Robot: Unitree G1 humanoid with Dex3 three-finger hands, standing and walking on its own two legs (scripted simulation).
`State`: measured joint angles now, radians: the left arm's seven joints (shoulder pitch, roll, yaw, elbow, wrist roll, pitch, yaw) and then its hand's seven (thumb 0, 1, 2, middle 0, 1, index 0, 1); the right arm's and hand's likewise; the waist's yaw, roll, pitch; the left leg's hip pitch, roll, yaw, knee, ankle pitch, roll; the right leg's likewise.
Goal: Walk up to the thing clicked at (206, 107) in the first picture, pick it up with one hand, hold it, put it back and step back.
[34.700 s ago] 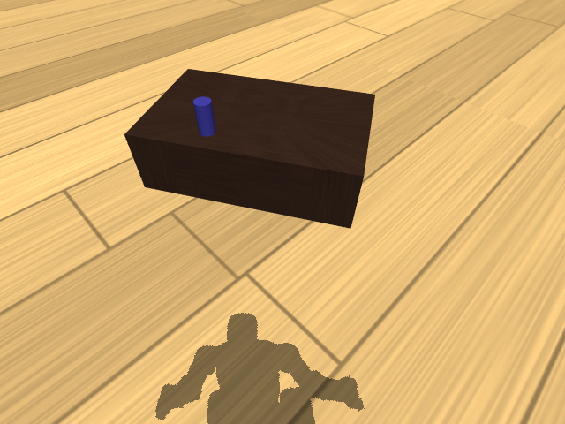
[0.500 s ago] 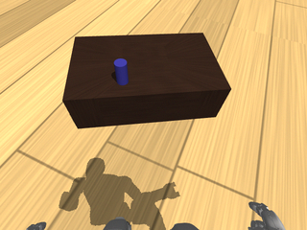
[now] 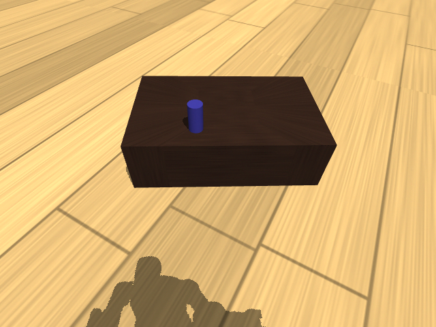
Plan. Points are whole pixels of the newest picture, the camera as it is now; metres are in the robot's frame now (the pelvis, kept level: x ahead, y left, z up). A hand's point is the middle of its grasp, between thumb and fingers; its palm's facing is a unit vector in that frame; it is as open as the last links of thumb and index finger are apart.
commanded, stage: step back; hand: left
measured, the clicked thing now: (195, 116) +1.13 +0.09 -0.36
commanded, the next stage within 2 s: stand in 0.74 s
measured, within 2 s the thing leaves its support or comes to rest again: neither
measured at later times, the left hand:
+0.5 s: hand out of the picture +0.11 +0.27 -0.16, palm faces +0.01 -0.94 -0.34, open 7.4 cm
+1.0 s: hand out of the picture +0.16 +0.25 -0.13, palm faces -0.03 -0.94 -0.33, open 7.4 cm
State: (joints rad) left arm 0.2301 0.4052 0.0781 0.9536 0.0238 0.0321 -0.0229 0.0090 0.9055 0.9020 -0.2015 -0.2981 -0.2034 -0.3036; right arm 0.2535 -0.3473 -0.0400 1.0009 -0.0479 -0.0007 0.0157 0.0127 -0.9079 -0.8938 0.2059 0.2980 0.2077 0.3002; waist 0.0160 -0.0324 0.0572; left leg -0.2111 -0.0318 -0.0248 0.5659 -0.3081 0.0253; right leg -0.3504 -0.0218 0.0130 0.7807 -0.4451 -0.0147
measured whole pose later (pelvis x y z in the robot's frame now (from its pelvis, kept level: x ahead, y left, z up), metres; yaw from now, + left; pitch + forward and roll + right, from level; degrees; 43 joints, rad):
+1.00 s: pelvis +0.04 +0.00 +0.02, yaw -1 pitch -3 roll +0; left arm 0.05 0.34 0.00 1.10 0.00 -0.01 0.00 0.01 0.91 0.90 -0.20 -0.30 -0.20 -0.30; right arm 0.04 -0.34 -0.02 1.11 -0.01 -0.01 0.01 0.01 -0.91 -0.89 0.21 0.30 0.21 0.30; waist 0.00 0.00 0.07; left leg -0.09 0.01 0.01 0.36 -0.21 -0.01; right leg -0.09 -0.01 0.01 0.36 -0.21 0.01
